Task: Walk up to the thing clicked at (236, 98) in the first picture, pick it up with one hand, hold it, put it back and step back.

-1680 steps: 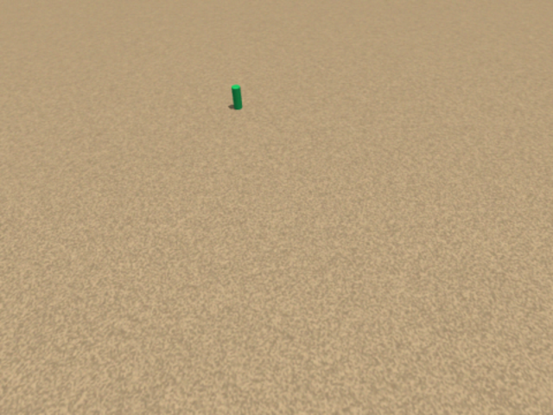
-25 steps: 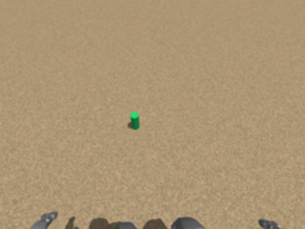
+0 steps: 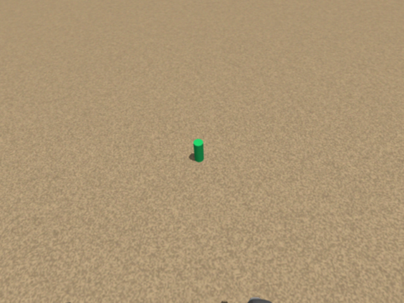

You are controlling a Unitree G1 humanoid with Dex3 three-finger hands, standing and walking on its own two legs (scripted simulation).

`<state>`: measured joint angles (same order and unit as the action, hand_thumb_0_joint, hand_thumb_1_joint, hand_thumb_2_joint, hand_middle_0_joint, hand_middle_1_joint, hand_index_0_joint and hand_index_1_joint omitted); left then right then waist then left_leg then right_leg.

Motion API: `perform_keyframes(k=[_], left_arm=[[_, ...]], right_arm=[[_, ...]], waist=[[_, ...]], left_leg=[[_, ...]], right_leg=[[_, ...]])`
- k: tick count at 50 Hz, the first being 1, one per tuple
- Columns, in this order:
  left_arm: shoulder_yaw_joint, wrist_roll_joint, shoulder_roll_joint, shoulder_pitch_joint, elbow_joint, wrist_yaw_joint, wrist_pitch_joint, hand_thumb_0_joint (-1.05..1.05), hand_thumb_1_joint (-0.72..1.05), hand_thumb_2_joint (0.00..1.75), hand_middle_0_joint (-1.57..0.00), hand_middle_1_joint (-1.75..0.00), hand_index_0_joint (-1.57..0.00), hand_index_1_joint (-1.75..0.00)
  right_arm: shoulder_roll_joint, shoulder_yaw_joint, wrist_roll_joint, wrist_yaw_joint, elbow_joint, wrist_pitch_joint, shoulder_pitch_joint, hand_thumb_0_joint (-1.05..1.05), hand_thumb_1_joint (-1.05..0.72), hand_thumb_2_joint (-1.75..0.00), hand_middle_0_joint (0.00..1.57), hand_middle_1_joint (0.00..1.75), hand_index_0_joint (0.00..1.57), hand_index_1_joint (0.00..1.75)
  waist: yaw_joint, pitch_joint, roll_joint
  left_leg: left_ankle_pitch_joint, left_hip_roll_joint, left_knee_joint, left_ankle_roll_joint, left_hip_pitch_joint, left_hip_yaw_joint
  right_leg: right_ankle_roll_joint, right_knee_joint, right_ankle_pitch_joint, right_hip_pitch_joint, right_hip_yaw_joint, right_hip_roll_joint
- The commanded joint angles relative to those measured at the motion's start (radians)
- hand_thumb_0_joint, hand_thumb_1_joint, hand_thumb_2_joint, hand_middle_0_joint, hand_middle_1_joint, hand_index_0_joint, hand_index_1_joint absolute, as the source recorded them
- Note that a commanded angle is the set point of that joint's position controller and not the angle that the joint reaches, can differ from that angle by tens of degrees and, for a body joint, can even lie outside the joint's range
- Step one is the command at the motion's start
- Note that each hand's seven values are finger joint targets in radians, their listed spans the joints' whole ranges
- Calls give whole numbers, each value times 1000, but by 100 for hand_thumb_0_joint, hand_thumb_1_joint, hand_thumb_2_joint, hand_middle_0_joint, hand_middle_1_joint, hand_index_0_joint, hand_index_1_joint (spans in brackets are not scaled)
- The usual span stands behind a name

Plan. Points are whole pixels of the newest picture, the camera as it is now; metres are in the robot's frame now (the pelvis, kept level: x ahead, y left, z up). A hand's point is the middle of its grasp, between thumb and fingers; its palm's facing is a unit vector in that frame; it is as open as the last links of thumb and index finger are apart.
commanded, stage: step back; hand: left
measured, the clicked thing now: (198, 150) +1.04 +0.10 -0.68
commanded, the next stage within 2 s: stand in 0.86 s
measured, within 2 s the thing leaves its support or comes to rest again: neither
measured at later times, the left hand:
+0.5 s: hand out of the picture +0.04 +0.27 -0.14, palm faces +0.00 -0.93 -0.36, open 7.4 cm
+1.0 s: hand (101, 291) +0.17 +0.25 -0.12, palm faces -0.03 -0.94 -0.35, open 7.4 cm
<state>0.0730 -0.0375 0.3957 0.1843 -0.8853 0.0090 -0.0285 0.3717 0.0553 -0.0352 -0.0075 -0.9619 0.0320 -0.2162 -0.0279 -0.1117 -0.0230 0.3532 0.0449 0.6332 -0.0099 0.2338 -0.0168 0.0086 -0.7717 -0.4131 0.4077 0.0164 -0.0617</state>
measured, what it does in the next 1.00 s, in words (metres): stands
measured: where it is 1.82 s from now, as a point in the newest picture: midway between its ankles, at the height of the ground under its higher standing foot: outside the picture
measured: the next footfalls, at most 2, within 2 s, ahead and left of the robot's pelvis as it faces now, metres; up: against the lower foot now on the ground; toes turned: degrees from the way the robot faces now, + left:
none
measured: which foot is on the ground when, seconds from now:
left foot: down 0.00-1.00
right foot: down 0.00-1.00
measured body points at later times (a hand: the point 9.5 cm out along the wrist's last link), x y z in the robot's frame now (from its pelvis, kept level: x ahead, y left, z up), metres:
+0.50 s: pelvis +0.00 +0.01 +0.01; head +0.00 +0.01 +0.46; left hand +0.04 +0.32 -0.12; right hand +0.07 -0.31 -0.11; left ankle +0.02 +0.13 -0.72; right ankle +0.01 -0.12 -0.71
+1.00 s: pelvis +0.03 +0.01 +0.02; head +0.05 +0.00 +0.47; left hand +0.18 +0.30 -0.10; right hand +0.12 -0.29 -0.11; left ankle +0.02 +0.13 -0.72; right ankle +0.03 -0.12 -0.72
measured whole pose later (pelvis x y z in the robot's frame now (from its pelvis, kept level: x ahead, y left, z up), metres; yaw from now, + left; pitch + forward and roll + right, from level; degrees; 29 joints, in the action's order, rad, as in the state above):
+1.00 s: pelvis +0.03 +0.01 +0.02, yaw -2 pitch -3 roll +0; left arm 0.02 0.00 0.34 0.03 -1.06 0.00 0.02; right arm 0.34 0.01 0.00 0.00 -1.08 -0.02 -0.08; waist 0.00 -0.08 0.00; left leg 0.28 -0.01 0.45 0.01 0.13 0.00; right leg -0.01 -0.47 -0.26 0.16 0.00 -0.02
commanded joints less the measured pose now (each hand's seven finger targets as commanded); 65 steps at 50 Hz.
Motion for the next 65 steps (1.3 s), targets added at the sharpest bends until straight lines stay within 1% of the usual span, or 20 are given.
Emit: perform_keyframes(k=[1,5,8,10,11,15,19,20,21,22,23,24,27,30,31,32,34,38,44,65], left_arm=[[48,25,193,-33,34,-10,31,0,90,90,-20,-30,-20,-30],[45,17,174,-1,-8,-26,48,0,90,90,-20,-30,-20,-30],[52,2,165,69,-56,-11,65,0,90,90,-20,-30,-20,-30],[71,-9,286,86,-57,-5,76,0,90,90,-20,-30,-20,-30],[75,-11,299,26,-28,-5,82,0,90,90,-20,-30,-20,-30],[61,-4,248,-33,-20,-3,88,0,90,90,-20,-30,-20,-30],[34,4,204,-73,-9,-14,67,0,90,90,-20,-30,-20,-30],[20,4,174,-40,-10,-15,63,0,90,90,-20,-30,-20,-30],[5,11,125,-29,-6,-17,59,0,90,90,-20,-30,-20,-30],[7,26,123,-25,-20,-15,54,0,90,90,-20,-30,-20,-30],[28,16,192,-33,-36,-10,54,0,90,90,-20,-30,-20,-30],[26,19,186,-25,-37,-11,57,0,90,90,-20,-30,-20,-30],[18,29,160,6,-55,-10,74,0,90,90,-20,-30,-20,-30],[24,20,149,41,-96,1,90,0,90,90,-20,-30,-20,-30],[34,16,200,41,-96,9,96,0,90,90,-20,-30,-20,-30],[43,19,262,31,-92,8,95,0,90,90,-20,-30,-20,-30],[31,23,244,-59,-65,6,92,0,90,90,-20,-30,-20,-30],[11,30,174,-122,-55,6,81,0,90,90,-20,-30,-20,-30],[-8,47,152,-128,-108,7,67,0,90,90,-20,-30,-20,-30],[-29,28,167,-194,-199,-4,68,0,90,90,-20,-30,-20,-30]], right_arm=[[250,43,-9,16,95,-67,161,0,-90,-90,20,30,20,30],[249,49,-17,6,74,-62,132,0,-90,-90,20,30,20,30],[211,40,-3,3,70,-38,113,0,-90,-90,20,30,20,30],[165,32,6,6,83,-33,124,0,-90,-90,20,30,20,30],[194,41,5,7,73,-36,102,0,-90,-90,20,30,20,30],[182,40,8,-3,36,-54,27,0,-90,-90,20,30,20,30],[163,54,-1,-3,-3,-66,-31,0,-90,-90,20,30,20,30],[173,59,-10,4,0,-70,-33,0,-90,-90,20,30,20,30],[212,67,-19,10,3,-78,-34,0,-90,-90,20,30,20,30],[273,68,-16,11,25,-82,24,0,-90,-90,20,30,20,30],[296,74,-11,9,38,-83,66,0,-90,-90,20,30,20,30],[267,67,-12,11,42,-87,93,0,-90,-90,20,30,20,30],[248,58,-10,14,27,-90,102,0,-90,-90,20,30,20,30],[193,35,20,12,26,-70,117,0,-90,-90,20,30,20,30],[158,23,33,14,34,-66,113,0,-90,-90,20,30,20,30],[155,25,36,18,36,-63,108,0,-90,-90,20,30,20,30],[160,25,26,23,2,-62,79,0,-90,-90,20,30,20,30],[196,31,19,17,-39,-79,60,0,-90,-90,20,30,20,30],[200,10,29,24,-56,-79,122,0,-90,-90,20,30,20,30],[180,-8,27,12,-114,-71,204,0,-90,-90,20,30,20,30]], waist=[[-7,0,71],[25,40,195],[-19,43,131],[-37,24,-134],[-16,-22,-92],[19,28,-102],[53,74,-83],[57,91,-24],[54,92,109],[39,67,189],[46,19,129],[27,15,87],[17,69,198],[-15,132,158],[-11,164,48],[2,181,-31],[35,152,-40],[37,154,-32],[18,174,17],[33,146,28]], left_leg=[[307,-286,-374,-170,145,-353],[289,-224,-341,-132,115,-227],[266,-184,-189,-83,198,-148],[248,-12,157,-11,307,-45],[201,-46,239,1,278,-92],[112,-84,152,3,161,-52],[-28,-30,-138,1,-97,23],[-13,-47,-203,-6,-158,-18],[112,-193,-314,-40,-168,-244],[384,-347,-434,-129,-57,-476],[407,-386,-442,-196,62,-495],[285,-362,-406,-198,37,-431],[-137,-292,-274,-153,-62,-235],[-452,-207,-103,-62,20,-82],[-389,-146,-19,-15,114,-43],[-147,-83,43,8,107,-7],[-3,-90,-4,10,56,-8],[-383,-176,-171,-44,-68,-90],[-587,-182,-205,-34,-91,-90],[-261,-177,-376,0,-154,-74]], right_leg=[[13,-146,-37,4,103,38],[2,112,-46,-130,-17,62],[28,374,59,-341,0,84],[160,587,-461,-229,521,-207],[215,605,-496,-137,587,-288],[175,538,-254,-98,353,-193],[113,392,-105,6,176,-104],[95,304,-69,42,133,-75],[59,165,-54,112,81,-3],[19,46,-89,108,8,80],[16,-65,-116,44,68,46],[19,-66,-94,34,73,35],[15,121,-37,-21,21,19],[23,366,293,-314,10,47],[57,354,430,-388,161,-43],[141,355,426,-347,295,-163],[191,332,480,-270,299,-221],[49,242,494,-206,89,-54],[27,275,611,-321,75,-49],[8,498,355,-324,85,-63]])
